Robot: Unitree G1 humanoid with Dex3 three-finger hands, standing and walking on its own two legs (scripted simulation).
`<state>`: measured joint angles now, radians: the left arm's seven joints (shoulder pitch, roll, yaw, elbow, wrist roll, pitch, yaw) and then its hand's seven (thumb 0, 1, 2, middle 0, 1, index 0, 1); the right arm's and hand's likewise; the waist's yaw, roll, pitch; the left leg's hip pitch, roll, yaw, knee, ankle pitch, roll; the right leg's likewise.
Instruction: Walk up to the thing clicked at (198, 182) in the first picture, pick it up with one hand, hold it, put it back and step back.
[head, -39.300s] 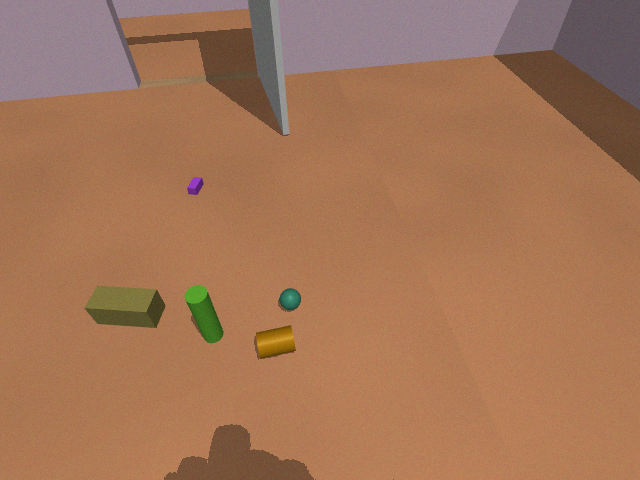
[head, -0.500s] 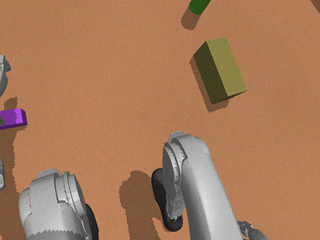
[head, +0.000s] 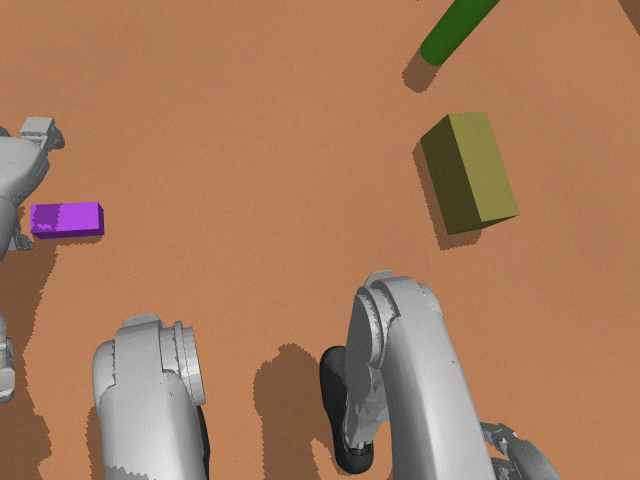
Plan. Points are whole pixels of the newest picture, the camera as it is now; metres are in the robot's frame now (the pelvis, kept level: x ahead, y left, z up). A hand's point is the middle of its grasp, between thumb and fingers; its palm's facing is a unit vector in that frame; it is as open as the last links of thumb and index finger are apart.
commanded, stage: approach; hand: left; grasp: from above
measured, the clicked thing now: (69, 220) +0.48 +0.29 -0.31
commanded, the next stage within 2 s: close in in 0.36 s
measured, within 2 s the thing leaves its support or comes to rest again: neither
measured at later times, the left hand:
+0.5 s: hand (29, 197) +0.48 +0.30 -0.19, palm faces -0.43 -0.02 -0.90, open 13.8 cm
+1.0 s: hand (54, 226) +0.46 +0.29 -0.24, palm faces -0.48 -0.05 -0.88, open 14.0 cm
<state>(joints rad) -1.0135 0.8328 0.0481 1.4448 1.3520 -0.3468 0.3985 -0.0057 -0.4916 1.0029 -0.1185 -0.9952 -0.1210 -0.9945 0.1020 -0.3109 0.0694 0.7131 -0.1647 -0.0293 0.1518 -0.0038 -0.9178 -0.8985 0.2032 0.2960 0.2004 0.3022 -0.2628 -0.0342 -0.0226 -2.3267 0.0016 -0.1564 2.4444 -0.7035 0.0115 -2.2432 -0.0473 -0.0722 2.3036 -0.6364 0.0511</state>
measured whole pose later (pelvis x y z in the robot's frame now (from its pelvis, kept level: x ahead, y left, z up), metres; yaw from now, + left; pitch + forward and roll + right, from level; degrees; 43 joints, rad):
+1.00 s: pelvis +0.00 +0.00 -0.02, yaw -2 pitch +30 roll -12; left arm -1.04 0.97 0.09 1.66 1.44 -0.37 0.56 -0.01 -0.48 0.97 -0.08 -1.00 -0.09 -0.99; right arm 0.12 -0.32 0.18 0.71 -0.25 -0.10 0.18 0.00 -0.90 -0.90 0.20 0.30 0.20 0.30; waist -0.36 -0.11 0.09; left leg -2.35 0.01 -0.20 2.52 -0.71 0.00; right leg -2.27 -0.02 -0.10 2.35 -0.61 0.06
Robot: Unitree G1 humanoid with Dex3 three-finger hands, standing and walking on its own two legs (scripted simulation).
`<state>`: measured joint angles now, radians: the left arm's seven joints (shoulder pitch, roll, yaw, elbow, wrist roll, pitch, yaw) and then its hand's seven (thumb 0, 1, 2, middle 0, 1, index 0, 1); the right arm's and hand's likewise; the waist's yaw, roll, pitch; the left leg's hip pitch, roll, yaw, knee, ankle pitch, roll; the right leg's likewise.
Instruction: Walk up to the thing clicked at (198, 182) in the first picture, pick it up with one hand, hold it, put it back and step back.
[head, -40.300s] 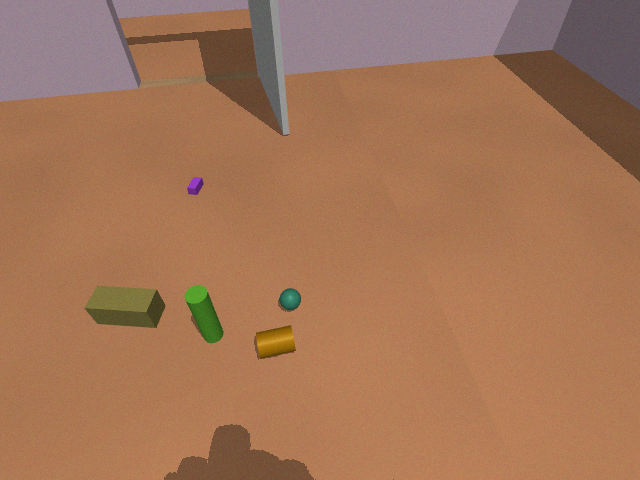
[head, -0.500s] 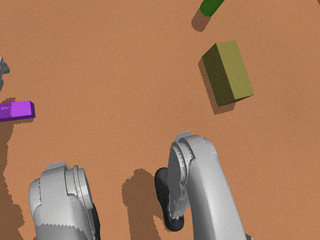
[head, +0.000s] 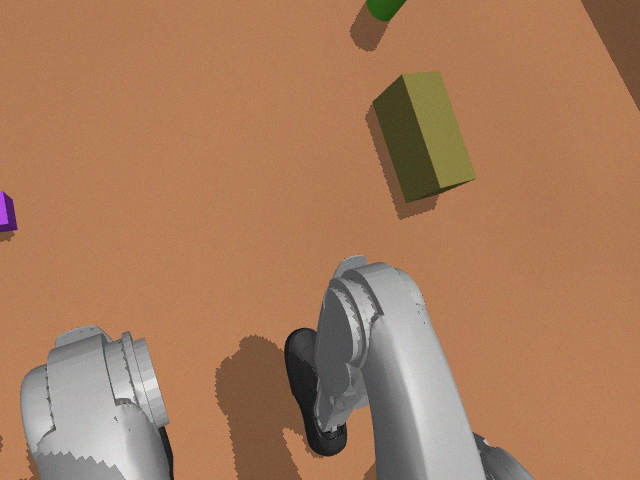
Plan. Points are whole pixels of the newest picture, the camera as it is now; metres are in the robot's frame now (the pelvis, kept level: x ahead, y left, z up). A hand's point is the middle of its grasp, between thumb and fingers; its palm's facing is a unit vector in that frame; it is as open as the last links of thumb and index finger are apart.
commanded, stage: rest palm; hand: left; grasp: from above
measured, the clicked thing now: out of the picture +0.47 +0.31 -0.29
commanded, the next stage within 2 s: close in 1.22 s
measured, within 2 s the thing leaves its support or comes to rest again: neither
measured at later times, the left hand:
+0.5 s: hand out of the picture +0.46 +0.32 -0.25, palm faces -0.51 -0.10 -0.86, open 14.2 cm
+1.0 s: hand out of the picture +0.45 +0.29 -0.26, palm faces -0.42 -0.04 -0.91, open 14.2 cm
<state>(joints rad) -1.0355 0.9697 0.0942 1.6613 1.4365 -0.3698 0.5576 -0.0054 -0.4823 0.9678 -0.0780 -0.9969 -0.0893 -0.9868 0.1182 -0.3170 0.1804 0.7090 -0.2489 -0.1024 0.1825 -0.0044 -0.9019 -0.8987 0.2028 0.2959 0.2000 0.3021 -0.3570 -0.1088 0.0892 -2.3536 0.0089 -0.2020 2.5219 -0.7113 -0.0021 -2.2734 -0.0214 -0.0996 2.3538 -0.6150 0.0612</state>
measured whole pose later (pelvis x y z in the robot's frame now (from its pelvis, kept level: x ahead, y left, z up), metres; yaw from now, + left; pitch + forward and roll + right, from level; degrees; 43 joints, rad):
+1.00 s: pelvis +0.00 +0.01 +0.00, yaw -3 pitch +27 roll -15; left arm -1.04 0.97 0.05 1.75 1.38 -0.24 0.72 -0.01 -0.51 1.00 -0.09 -0.93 -0.07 -0.95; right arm 0.07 -0.36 0.27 0.68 -0.29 -0.26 0.27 0.00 -0.90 -0.90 0.20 0.30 0.20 0.30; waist -0.40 -0.14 0.15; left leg -2.35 0.02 -0.24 2.56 -0.72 0.03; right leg -2.24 0.01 -0.13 2.34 -0.60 0.07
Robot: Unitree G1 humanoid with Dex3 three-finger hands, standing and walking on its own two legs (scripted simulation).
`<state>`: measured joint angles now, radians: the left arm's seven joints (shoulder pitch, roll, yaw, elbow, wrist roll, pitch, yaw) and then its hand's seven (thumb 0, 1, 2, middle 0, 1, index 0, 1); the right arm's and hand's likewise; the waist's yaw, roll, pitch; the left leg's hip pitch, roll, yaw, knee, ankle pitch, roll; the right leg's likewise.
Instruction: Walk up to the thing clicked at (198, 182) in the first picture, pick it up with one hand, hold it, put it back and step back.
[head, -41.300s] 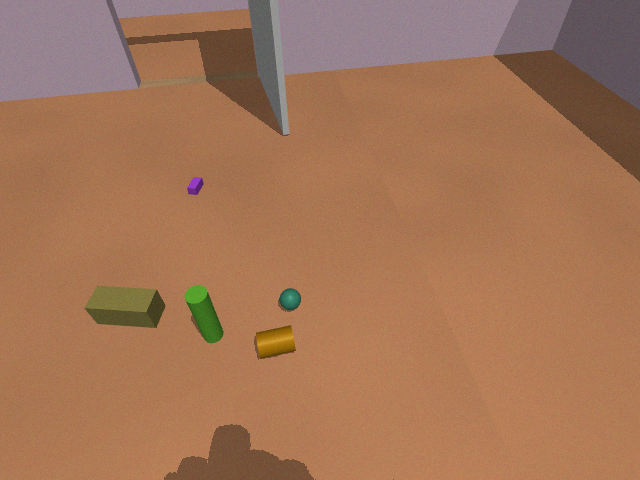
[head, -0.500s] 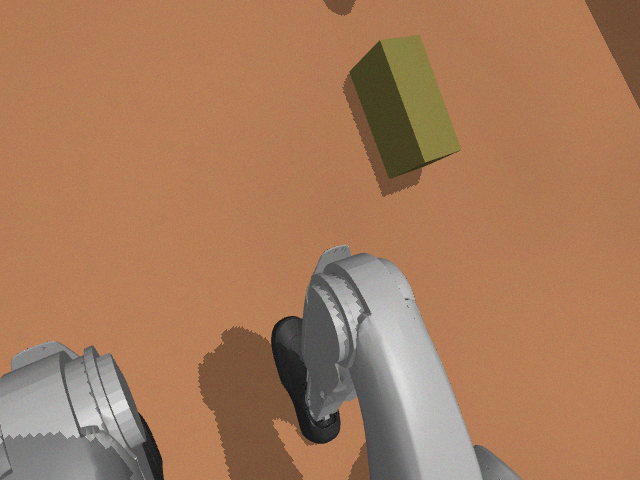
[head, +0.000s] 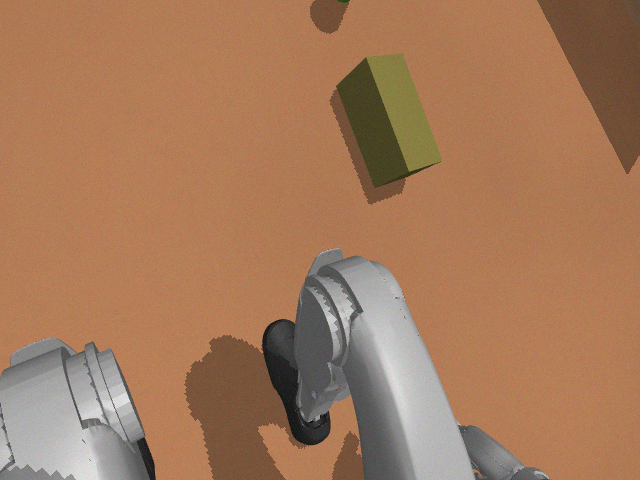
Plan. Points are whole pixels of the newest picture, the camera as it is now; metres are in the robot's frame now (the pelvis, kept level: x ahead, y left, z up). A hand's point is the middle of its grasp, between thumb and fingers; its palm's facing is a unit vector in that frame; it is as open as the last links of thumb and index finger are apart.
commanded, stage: rest palm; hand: left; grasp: from above
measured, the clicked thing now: out of the picture +0.46 +0.33 -0.28
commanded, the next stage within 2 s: close in 0.22 s
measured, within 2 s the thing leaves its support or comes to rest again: neither
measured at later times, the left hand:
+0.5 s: hand out of the picture +0.44 +0.31 -0.26, palm faces -0.47 -0.13 -0.87, open 13.7 cm
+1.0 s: hand out of the picture +0.44 +0.34 -0.26, palm faces -0.49 -0.14 -0.86, open 12.2 cm
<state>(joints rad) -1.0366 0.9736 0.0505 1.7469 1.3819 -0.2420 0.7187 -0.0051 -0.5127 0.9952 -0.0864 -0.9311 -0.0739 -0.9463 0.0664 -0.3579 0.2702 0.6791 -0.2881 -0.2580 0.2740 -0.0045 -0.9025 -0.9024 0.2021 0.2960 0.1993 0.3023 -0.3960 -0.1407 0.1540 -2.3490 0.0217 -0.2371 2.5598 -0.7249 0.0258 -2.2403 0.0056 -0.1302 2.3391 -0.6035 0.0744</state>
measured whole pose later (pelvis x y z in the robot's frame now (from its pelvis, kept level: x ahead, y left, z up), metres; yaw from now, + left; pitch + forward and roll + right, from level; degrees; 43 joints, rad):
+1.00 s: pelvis +0.00 +0.00 +0.00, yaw +0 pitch +27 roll -16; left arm -1.04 1.09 0.12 1.70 1.30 -0.25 0.55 0.00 -0.16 0.71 -0.29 -0.83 -0.31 -0.80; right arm 0.10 -0.38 0.31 0.65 -0.27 -0.24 0.26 0.00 -0.90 -0.90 0.20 0.30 0.20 0.30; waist -0.41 -0.15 0.21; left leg -2.34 0.01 -0.26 2.57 -0.73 0.01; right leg -2.23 0.00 -0.15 2.34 -0.61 0.08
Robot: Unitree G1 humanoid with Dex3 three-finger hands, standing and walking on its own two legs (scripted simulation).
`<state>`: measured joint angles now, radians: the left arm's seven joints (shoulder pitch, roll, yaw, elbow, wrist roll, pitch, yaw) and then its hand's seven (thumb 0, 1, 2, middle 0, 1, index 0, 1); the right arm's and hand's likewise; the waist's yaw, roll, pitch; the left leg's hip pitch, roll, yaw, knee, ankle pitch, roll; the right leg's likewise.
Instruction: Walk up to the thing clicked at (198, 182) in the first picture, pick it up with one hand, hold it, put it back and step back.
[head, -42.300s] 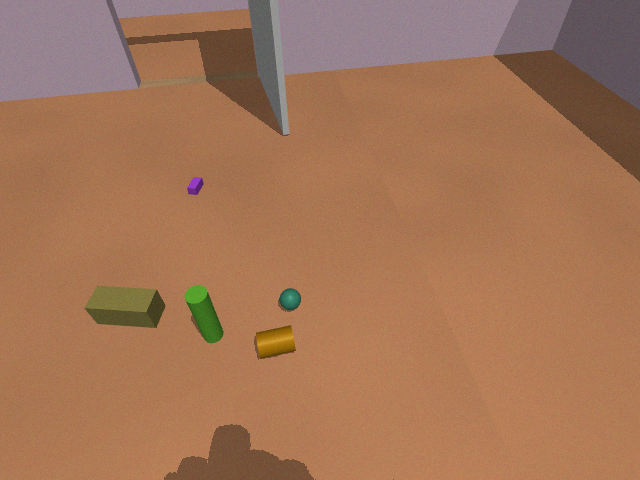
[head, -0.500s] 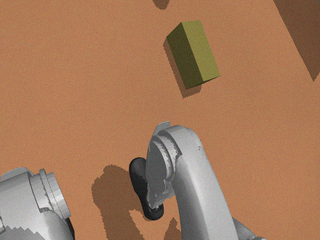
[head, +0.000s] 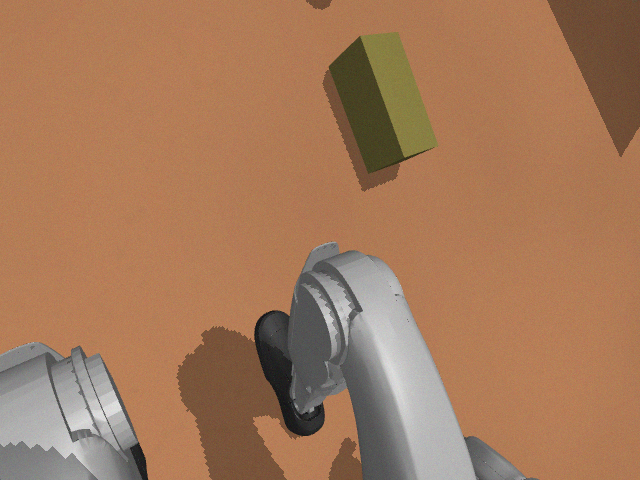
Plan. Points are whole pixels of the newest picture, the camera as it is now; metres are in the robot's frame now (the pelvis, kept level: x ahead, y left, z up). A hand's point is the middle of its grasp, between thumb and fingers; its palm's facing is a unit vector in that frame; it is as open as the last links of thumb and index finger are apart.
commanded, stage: close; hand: left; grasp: from above
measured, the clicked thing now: out of the picture +0.45 +0.33 -0.28
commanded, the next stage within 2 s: settle in 1.24 s
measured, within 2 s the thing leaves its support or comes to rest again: leaves its support in 1.62 s
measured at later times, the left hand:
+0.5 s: hand out of the picture +0.45 +0.32 -0.25, palm faces -0.40 -0.07 -0.91, open 10.1 cm
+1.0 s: hand out of the picture +0.43 +0.34 -0.25, palm faces -0.49 -0.12 -0.86, open 7.5 cm
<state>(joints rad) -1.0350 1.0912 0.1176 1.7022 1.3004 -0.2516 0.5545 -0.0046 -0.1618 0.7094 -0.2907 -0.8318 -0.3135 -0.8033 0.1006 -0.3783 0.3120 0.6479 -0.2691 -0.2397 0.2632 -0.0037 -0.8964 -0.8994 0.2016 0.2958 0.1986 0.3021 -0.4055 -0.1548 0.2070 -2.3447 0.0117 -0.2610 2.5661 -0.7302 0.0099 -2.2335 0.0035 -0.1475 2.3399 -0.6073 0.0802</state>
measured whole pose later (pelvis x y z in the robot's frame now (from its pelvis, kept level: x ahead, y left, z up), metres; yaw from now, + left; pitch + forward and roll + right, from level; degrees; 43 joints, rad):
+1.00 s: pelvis +0.00 +0.00 +0.00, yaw +0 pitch +25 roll -16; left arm -1.01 1.11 0.09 1.67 1.34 -0.37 0.54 0.00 0.44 0.31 -0.71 -0.46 -0.78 -0.42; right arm 0.09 -0.35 0.34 0.59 -0.29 -0.17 0.23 0.00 -0.90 -0.90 0.20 0.30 0.20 0.30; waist -0.38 -0.15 0.22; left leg -2.33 0.01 -0.28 2.57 -0.72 0.00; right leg -2.22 0.01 -0.16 2.34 -0.59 0.08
